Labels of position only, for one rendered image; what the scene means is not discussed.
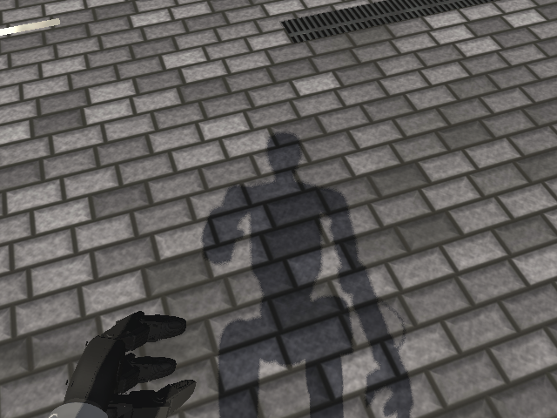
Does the left robot hand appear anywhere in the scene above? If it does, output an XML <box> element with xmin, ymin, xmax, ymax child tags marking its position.
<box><xmin>63</xmin><ymin>311</ymin><xmax>196</xmax><ymax>418</ymax></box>

